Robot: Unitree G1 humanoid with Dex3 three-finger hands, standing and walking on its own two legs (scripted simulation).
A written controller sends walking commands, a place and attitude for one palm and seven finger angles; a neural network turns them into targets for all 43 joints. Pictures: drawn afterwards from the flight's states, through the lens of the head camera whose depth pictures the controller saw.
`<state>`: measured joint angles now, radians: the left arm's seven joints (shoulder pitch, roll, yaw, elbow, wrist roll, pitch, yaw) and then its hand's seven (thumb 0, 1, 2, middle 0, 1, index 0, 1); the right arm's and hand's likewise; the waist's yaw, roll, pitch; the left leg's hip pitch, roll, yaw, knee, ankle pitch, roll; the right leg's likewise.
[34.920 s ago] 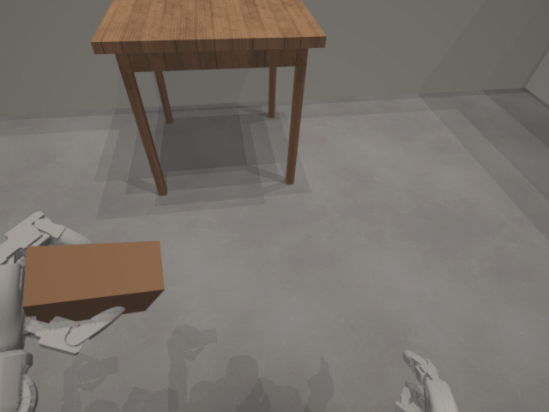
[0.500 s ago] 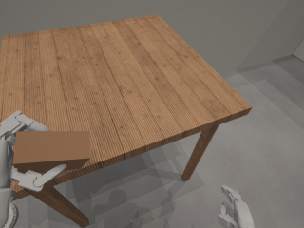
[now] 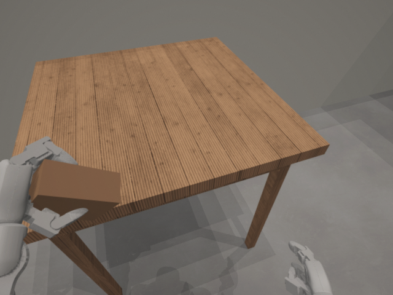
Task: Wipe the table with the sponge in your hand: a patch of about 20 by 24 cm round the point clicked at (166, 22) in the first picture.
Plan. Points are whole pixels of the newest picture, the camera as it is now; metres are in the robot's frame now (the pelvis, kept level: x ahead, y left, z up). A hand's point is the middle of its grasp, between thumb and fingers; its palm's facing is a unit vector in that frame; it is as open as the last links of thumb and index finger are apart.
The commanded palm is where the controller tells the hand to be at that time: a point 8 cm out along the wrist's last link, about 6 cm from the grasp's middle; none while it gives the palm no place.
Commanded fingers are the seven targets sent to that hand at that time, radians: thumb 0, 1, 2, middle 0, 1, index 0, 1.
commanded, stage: turn the palm down, sponge in hand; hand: left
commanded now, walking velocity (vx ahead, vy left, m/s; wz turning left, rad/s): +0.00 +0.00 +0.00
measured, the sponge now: (84, 195) +0.23 +0.23 +0.13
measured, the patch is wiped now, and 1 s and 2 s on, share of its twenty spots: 0.00 0.00 0.00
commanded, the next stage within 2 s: move the sponge above the wiping area in 1.78 s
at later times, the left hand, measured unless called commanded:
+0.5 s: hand (54, 165) +0.25 +0.27 +0.18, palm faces +0.38 -0.41 -0.83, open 9.9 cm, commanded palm +0.21 +0.28 +0.23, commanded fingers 0.00 0.10 1.30 -1.20 -1.60 -1.20 -1.60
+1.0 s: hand (39, 162) +0.24 +0.29 +0.19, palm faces +0.27 -0.24 -0.93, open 9.9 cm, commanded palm +0.20 +0.28 +0.26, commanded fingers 0.00 0.10 1.30 -1.20 -1.60 -1.20 -1.60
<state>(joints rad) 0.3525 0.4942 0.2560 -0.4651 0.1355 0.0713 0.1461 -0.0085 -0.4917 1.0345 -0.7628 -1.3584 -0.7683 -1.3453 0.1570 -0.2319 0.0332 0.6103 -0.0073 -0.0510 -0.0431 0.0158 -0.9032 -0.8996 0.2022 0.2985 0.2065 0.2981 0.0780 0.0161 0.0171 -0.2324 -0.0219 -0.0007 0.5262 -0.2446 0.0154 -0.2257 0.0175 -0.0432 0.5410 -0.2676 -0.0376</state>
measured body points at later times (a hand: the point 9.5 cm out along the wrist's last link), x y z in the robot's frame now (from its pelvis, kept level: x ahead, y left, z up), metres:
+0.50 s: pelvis +0.03 -0.02 +0.00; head +0.01 -0.06 +0.45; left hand +0.22 +0.29 +0.23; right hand +0.23 -0.25 -0.09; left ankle +0.03 +0.11 -0.73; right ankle +0.02 -0.09 -0.73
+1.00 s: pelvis +0.01 +0.00 +0.01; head -0.01 -0.05 +0.45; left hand +0.22 +0.30 +0.24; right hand +0.26 -0.20 -0.07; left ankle +0.03 +0.11 -0.73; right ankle +0.02 -0.09 -0.73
